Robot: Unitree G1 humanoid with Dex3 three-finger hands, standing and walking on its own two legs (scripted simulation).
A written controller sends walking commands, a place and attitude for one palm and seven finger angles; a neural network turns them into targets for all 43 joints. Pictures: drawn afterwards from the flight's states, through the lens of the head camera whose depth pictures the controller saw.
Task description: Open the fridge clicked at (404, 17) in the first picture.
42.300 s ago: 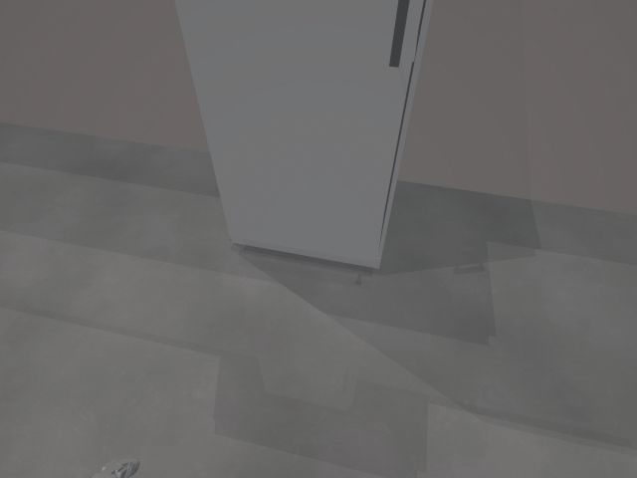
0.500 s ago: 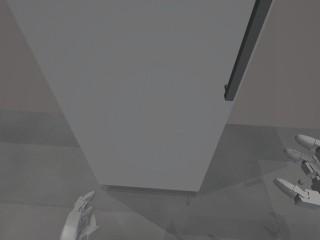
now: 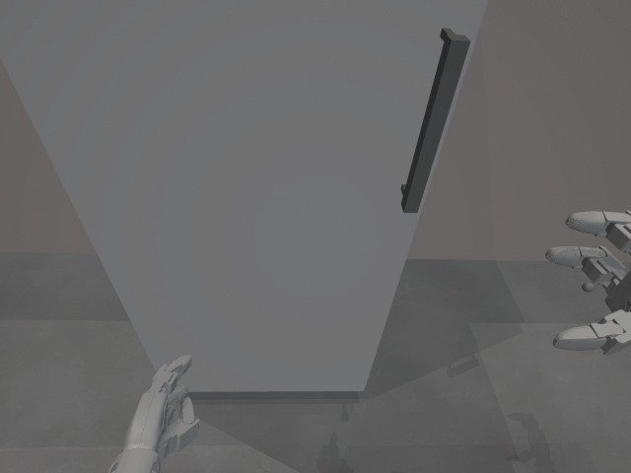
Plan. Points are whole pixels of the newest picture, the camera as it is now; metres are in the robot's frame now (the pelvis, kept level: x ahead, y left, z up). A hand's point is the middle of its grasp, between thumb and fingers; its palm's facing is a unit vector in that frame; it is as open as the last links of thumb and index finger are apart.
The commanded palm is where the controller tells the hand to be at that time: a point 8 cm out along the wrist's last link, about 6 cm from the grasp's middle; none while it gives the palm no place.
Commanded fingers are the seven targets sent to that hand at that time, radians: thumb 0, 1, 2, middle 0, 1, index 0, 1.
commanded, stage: raise the hand to about handle height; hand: right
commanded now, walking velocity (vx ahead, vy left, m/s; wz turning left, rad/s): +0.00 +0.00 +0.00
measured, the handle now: (426, 130) +0.51 -0.15 +0.22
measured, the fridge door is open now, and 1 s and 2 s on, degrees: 0 0 0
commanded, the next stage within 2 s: move the hooked fingers beside the handle in 0.76 s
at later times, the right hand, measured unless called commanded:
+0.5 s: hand (583, 237) +0.28 -0.25 +0.23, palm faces +0.03 +0.99 -0.10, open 14.0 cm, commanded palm +0.25 -0.30 +0.25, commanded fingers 0.00 0.50 -0.30 0.30 1.20 0.30 1.20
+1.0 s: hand (587, 221) +0.30 -0.26 +0.24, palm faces +0.07 +0.99 -0.09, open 14.0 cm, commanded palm +0.28 -0.30 +0.25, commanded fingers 0.00 0.50 -0.30 0.30 1.20 0.30 1.20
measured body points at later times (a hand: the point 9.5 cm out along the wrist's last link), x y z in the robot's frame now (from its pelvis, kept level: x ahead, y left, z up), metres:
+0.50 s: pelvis +0.00 +0.02 +0.00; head -0.03 +0.04 +0.45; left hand +0.21 +0.24 -0.06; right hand +0.27 -0.31 +0.24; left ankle -0.03 +0.12 -0.73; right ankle +0.08 -0.10 -0.73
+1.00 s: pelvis +0.02 +0.01 +0.00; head -0.01 +0.04 +0.45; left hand +0.23 +0.22 -0.06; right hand +0.29 -0.32 +0.25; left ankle -0.03 +0.12 -0.73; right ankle +0.08 -0.10 -0.73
